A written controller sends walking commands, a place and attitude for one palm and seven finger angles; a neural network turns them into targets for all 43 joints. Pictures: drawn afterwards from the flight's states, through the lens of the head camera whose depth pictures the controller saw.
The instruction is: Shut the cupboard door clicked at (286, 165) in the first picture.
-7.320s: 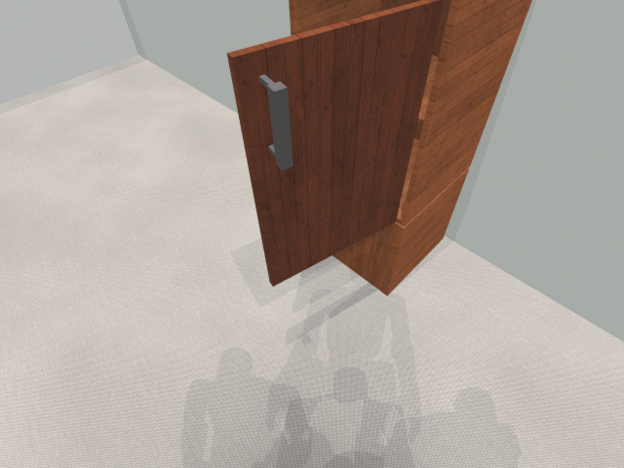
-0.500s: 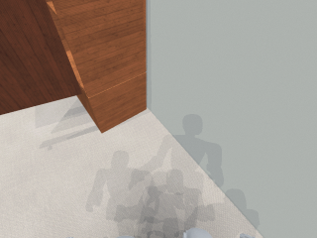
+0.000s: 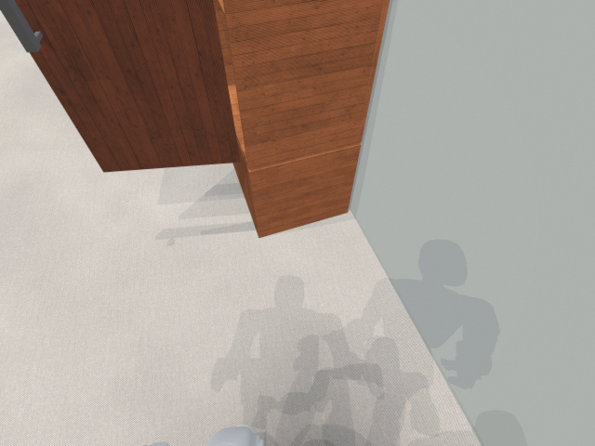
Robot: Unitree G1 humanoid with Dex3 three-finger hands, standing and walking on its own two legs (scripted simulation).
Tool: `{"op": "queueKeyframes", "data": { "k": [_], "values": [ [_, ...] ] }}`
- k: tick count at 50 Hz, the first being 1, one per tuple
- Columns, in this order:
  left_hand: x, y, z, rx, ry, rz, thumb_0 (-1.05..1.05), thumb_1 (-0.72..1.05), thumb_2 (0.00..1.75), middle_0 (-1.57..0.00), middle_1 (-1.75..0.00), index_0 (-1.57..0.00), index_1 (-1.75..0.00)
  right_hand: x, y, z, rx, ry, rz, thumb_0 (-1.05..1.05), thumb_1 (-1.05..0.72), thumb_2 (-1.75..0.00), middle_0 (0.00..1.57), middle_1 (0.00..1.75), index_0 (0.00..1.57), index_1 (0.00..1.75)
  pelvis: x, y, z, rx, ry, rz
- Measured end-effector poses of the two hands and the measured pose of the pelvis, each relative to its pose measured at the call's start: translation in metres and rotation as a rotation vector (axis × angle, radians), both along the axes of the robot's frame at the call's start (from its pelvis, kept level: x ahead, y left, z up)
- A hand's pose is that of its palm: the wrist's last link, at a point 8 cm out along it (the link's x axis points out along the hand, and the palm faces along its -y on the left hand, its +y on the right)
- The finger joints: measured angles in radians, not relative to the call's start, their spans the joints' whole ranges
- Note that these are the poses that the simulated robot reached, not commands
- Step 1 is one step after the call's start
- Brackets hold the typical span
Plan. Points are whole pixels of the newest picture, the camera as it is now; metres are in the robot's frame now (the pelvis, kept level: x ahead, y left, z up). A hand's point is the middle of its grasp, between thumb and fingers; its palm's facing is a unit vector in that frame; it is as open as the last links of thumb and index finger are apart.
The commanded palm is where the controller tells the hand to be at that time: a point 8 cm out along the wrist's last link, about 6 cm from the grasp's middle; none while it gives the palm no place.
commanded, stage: turn to face it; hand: left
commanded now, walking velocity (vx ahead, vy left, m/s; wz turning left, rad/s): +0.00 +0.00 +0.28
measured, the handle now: (15, 7) +0.83 +0.59 +0.14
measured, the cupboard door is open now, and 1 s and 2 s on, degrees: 77 77 77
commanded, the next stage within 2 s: take the last steps up to it in 0.18 s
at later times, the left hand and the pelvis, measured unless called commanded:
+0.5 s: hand out of the picture +0.06 +0.20 -0.16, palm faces +0.18 -0.96 -0.23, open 7.4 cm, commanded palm none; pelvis +0.02 +0.00 -0.01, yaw +8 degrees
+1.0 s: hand out of the picture +0.04 +0.29 -0.19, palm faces +0.32 -0.93 -0.19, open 7.4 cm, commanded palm none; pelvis +0.14 +0.13 -0.01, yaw +14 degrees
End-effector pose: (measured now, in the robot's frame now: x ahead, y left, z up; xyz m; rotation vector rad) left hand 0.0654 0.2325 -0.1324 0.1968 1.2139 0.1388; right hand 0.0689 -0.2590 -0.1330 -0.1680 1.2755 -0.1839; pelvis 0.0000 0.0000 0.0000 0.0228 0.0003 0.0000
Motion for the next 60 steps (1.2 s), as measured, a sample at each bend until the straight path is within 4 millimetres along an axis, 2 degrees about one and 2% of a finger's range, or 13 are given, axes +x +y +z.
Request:
{"op": "queueKeyframes", "data": {
  "k": [6,12,18,24,29,33,37,41,45,47,49,54,60],
  "values": [
    [-0.043,0.039,-0.026,-0.005,0.112,0.105,0.0,0.91,0.9,-0.21,-0.3,-0.21,-0.3,0.051,0.03,0.004,-0.044,-0.098,0.12,0.0,-0.91,-0.9,0.2,0.3,0.19,0.3,0.004,0.02,-0.013,-0.018,0.0,0.042],
    [-0.051,0.054,-0.013,0.003,0.138,0.157,0.0,0.91,0.9,-0.2,-0.3,-0.2,-0.3,0.059,0.052,0.016,-0.04,-0.11,0.164,0.0,-0.91,-0.9,0.2,0.3,0.2,0.3,0.006,0.026,0.001,-0.039,-0.001,0.072],
    [-0.039,0.043,-0.001,0.0,0.083,0.165,0.0,0.91,0.9,-0.2,-0.3,-0.2,-0.3,0.044,0.058,0.01,0.005,-0.06,0.171,0.0,-0.91,-0.9,0.2,0.3,0.2,0.3,0.009,0.02,0.006,-0.043,-0.001,0.099],
    [-0.025,0.02,-0.001,0.008,0.001,0.166,0.0,0.91,0.9,-0.2,-0.3,-0.2,-0.3,0.027,0.038,-0.017,0.047,0.006,0.146,0.0,-0.92,-0.9,0.2,0.3,0.2,0.3,0.019,0.005,-0.007,-0.008,-0.004,0.131],
    [-0.044,0.003,0.007,-0.01,0.031,0.238,0.0,0.9,0.9,-0.2,-0.3,-0.2,-0.3,0.034,0.029,-0.015,0.048,0.085,0.175,0.0,-0.92,-0.9,0.2,0.3,0.2,0.3,0.035,0.008,0.002,-0.009,-0.02,0.178],
    [-0.064,-0.003,0.009,-0.042,0.121,0.285,0.0,0.91,0.9,-0.2,-0.3,-0.2,-0.3,0.057,0.035,-0.004,0.044,0.088,0.19,0.01,-0.92,-0.9,0.2,0.3,0.2,0.3,0.053,0.017,0.01,0.002,-0.005,0.209],
    [-0.082,-0.001,0.007,-0.073,0.2,0.347,0.0,0.9,0.9,-0.2,-0.3,-0.21,-0.3,0.092,0.058,-0.002,0.039,0.091,0.245,0.01,-0.92,-0.9,0.2,0.3,0.19,0.3,0.072,0.035,0.01,0.007,0.005,0.246],
    [-0.096,0.013,-0.002,-0.104,0.286,0.414,0.0,0.9,0.9,-0.2,-0.3,-0.21,-0.3,0.144,0.1,-0.005,0.04,0.062,0.327,0.01,-0.92,-0.9,0.2,0.3,0.19,0.3,0.093,0.064,0.002,0.002,0.01,0.273],
    [-0.1,0.044,-0.022,-0.135,0.374,0.444,0.0,0.9,0.9,-0.21,-0.3,-0.21,-0.3,0.199,0.151,-0.016,0.028,-0.058,0.38,0.0,-0.91,-0.9,0.2,0.3,0.19,0.3,0.117,0.102,-0.019,-0.019,0.008,0.281],
    [-0.086,0.066,-0.028,-0.126,0.386,0.433,0.0,0.9,0.9,-0.2,-0.3,-0.21,-0.3,0.213,0.171,-0.015,0.026,-0.101,0.374,0.0,-0.91,-0.9,0.2,0.3,0.19,0.3,0.124,0.114,-0.021,-0.011,0.0,0.27],
    [-0.057,0.09,-0.027,-0.103,0.347,0.413,0.0,0.9,0.9,-0.2,-0.3,-0.2,-0.3,0.217,0.186,-0.012,0.033,-0.112,0.358,0.0,-0.91,-0.9,0.2,0.3,0.2,0.3,0.133,0.124,-0.016,-0.007,-0.001,0.256],
    [0.044,0.143,-0.009,-0.044,0.14,0.343,0.0,0.91,0.9,-0.2,-0.3,-0.2,-0.3,0.218,0.199,-0.003,0.03,-0.095,0.293,-0.02,-0.95,-0.9,0.2,0.3,0.2,0.3,0.16,0.147,-0.001,0.006,0.004,0.239],
    [0.164,0.176,0.012,-0.011,-0.066,0.259,0.0,0.91,0.9,-0.2,-0.3,-0.2,-0.3,0.201,0.202,-0.009,0.045,0.039,0.25,-0.01,-0.94,-0.9,0.2,0.3,0.2,0.3,0.202,0.166,0.005,0.02,0.002,0.237]
  ]
}}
